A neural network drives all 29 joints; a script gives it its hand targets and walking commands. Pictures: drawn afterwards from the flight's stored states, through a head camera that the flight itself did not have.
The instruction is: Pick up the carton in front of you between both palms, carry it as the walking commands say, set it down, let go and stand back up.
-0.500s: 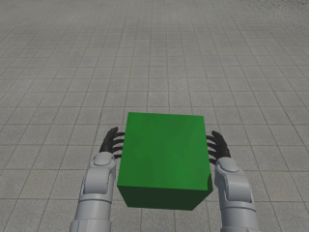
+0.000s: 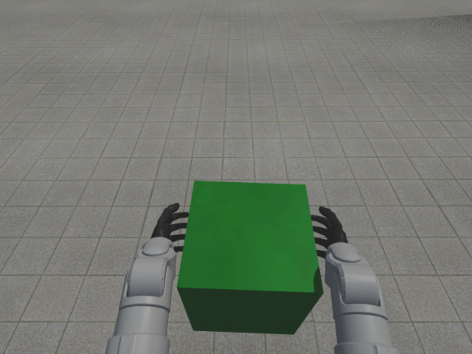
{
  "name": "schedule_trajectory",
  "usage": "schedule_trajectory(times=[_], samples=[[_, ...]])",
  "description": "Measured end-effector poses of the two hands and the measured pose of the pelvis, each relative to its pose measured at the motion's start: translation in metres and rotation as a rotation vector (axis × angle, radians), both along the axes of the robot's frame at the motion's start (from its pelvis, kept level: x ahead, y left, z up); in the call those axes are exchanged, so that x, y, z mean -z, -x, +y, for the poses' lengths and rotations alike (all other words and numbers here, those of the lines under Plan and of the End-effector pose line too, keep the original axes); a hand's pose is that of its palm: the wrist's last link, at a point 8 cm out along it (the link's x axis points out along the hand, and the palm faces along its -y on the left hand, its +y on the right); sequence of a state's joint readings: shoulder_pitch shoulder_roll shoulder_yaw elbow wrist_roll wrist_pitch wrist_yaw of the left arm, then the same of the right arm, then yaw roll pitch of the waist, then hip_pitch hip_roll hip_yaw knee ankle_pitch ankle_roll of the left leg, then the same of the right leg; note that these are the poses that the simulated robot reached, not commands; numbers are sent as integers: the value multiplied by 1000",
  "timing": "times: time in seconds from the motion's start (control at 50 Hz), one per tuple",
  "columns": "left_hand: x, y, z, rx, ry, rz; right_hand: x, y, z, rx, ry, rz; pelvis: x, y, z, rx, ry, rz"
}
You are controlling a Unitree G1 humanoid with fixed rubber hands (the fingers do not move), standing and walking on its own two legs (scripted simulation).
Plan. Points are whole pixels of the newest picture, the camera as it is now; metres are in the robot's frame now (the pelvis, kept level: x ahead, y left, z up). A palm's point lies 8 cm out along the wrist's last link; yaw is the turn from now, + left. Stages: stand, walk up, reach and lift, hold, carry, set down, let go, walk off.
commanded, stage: carry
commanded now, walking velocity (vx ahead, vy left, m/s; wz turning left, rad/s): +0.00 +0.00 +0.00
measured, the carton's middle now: (246, 261) +0.30 +0.00 -0.05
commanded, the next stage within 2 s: hold in 1.16 s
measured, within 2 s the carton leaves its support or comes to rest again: neither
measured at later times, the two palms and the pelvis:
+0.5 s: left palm (160, 260) +0.25 +0.15 +0.04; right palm (342, 265) +0.25 -0.15 +0.04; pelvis -0.03 +0.00 +0.00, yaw +0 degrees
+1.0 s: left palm (161, 267) +0.24 +0.14 +0.04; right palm (346, 271) +0.24 -0.16 +0.04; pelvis -0.04 -0.01 +0.00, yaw +0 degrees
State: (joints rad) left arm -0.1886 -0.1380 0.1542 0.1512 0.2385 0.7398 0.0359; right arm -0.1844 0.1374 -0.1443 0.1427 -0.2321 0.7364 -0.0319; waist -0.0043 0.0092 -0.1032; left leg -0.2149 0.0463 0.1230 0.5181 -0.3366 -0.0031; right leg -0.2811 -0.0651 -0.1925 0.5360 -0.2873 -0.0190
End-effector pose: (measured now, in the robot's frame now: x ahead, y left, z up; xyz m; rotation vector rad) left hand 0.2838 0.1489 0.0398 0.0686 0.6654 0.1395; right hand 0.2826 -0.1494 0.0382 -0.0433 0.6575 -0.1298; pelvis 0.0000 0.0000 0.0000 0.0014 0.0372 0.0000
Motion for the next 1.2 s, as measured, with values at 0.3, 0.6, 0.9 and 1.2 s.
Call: schedule_trajectory(times=[0.3, 0.6, 0.9, 1.2], samples=[[-4, 19, -1, -3, 2, -7, -6, 17, -1, -4, 4, -7, -2, 20, -2, 0, -2, -12], [-3, 34, -4, -3, 6, -4, -5, 32, -4, -1, 5, -5, -2, 34, -4, 0, -4, -11], [-2, 40, -6, -1, -1, 1, -4, 39, -6, -1, 2, -1, -2, 40, -6, 1, -4, -10], [-1, 46, -8, -2, 1, 2, -3, 44, -8, -3, 5, -1, -2, 44, -8, 1, -5, -8]])
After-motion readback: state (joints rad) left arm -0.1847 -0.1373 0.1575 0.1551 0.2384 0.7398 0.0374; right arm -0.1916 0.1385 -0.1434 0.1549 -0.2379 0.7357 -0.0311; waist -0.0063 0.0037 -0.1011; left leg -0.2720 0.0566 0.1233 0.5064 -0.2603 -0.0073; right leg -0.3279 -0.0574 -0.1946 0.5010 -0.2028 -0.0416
